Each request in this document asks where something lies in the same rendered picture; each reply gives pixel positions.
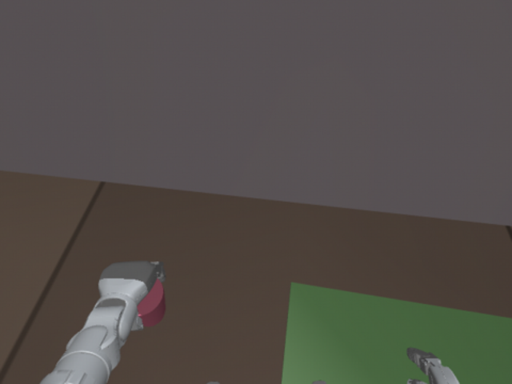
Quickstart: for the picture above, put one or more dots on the right robot hand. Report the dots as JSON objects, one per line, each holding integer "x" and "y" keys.
{"x": 430, "y": 365}

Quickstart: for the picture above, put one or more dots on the left robot hand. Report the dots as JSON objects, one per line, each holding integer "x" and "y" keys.
{"x": 134, "y": 279}

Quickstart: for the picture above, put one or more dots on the left robot arm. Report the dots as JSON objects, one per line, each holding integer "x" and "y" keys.
{"x": 94, "y": 351}

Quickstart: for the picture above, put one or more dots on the cup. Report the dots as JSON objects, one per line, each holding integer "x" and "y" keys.
{"x": 152, "y": 308}

